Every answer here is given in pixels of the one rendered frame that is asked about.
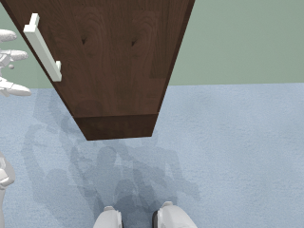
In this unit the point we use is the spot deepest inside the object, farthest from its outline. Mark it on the cupboard door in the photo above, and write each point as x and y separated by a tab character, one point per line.
115	54

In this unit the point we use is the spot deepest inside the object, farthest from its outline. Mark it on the robot left thigh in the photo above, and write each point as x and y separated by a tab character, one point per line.
109	219

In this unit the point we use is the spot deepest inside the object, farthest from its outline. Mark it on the robot right thigh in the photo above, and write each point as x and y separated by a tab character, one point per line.
171	216

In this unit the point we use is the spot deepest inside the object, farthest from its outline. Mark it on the left robot hand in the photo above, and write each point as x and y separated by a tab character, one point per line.
7	56

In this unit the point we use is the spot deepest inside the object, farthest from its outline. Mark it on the robot thigh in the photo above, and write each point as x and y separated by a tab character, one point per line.
109	219
171	216

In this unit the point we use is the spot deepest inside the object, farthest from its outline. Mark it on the handle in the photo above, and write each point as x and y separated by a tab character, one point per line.
37	42

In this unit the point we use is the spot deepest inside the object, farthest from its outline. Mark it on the robot left upper arm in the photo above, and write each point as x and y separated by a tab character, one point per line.
7	177

